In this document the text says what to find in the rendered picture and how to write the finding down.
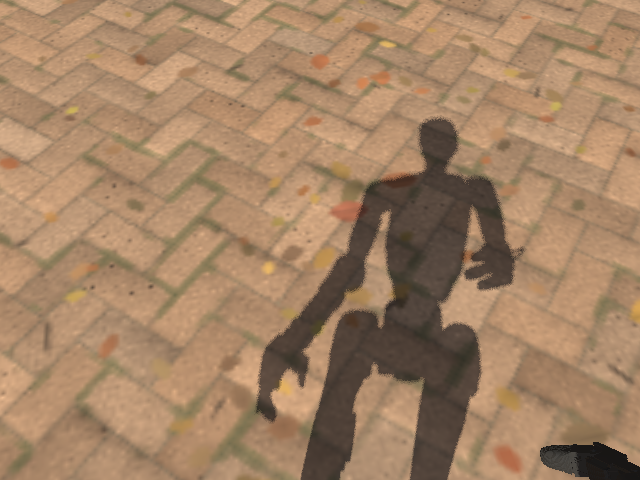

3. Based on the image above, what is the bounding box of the robot right hand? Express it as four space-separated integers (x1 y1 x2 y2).
540 442 640 480

